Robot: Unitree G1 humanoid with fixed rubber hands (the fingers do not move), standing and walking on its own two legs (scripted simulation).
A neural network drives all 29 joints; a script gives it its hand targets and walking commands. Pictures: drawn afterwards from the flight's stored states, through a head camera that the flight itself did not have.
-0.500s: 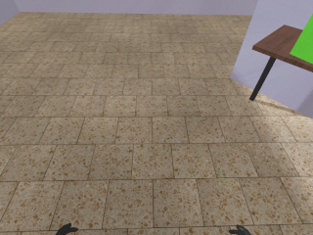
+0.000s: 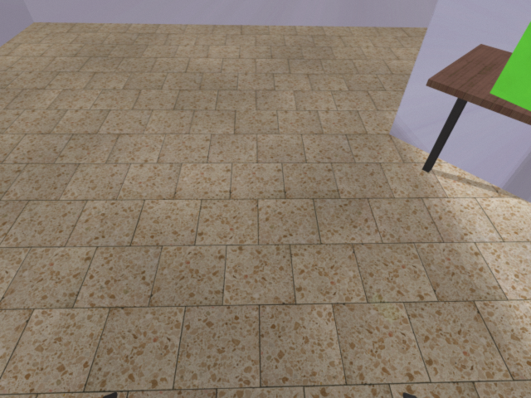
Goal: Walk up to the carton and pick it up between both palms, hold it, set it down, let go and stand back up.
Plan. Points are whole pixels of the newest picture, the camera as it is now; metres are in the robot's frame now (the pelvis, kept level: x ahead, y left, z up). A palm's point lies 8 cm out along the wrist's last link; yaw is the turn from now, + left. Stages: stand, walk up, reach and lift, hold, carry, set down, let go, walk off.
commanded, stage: stand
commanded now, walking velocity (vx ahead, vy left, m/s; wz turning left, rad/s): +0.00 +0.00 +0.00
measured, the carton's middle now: out of the picture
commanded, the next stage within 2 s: walk up in 0.46 s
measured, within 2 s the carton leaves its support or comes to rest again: neither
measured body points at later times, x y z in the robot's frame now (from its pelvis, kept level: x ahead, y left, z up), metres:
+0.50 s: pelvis +0.00 +0.00 +0.00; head +0.01 +0.00 +0.45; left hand +0.10 +0.27 -0.12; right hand +0.10 -0.26 -0.13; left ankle +0.03 +0.12 -0.73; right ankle +0.04 -0.12 -0.73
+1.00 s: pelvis +0.06 -0.09 +0.00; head +0.04 -0.10 +0.45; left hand +0.23 +0.19 -0.09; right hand +0.10 -0.41 -0.10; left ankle +0.03 +0.12 -0.73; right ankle +0.08 -0.25 -0.71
